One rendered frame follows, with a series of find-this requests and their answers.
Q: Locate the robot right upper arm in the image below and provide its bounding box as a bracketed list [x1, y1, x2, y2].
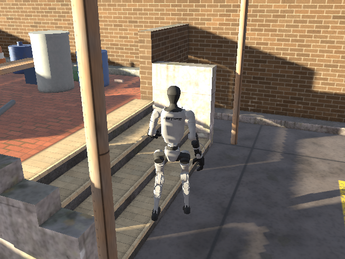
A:
[184, 109, 196, 141]

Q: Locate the robot right hand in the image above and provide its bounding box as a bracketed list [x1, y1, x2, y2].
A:
[192, 156, 204, 171]

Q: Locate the robot right thigh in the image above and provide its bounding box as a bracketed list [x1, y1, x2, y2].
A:
[180, 150, 190, 182]

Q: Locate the right robot foot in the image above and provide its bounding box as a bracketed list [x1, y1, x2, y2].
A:
[183, 205, 190, 214]

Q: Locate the robot right forearm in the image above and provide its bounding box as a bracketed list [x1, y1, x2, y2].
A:
[191, 133, 203, 159]

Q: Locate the robot left hand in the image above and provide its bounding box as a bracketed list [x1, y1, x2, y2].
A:
[150, 130, 161, 139]

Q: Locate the robot left upper arm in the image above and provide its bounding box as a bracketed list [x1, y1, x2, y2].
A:
[148, 108, 162, 136]

